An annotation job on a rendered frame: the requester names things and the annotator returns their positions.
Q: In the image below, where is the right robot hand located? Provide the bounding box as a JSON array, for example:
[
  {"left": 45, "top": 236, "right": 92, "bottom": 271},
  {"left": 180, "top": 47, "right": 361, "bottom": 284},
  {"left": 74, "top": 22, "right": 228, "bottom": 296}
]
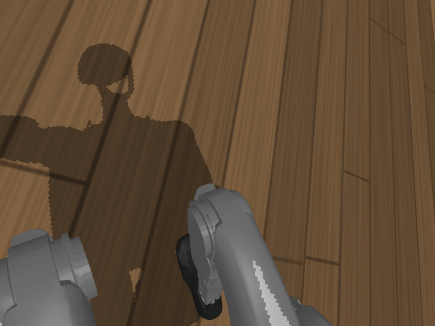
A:
[{"left": 289, "top": 295, "right": 333, "bottom": 326}]

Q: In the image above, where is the right robot foot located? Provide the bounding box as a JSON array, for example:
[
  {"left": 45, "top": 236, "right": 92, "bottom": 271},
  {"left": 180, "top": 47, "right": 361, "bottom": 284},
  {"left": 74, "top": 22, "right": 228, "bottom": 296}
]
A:
[{"left": 176, "top": 234, "right": 222, "bottom": 320}]

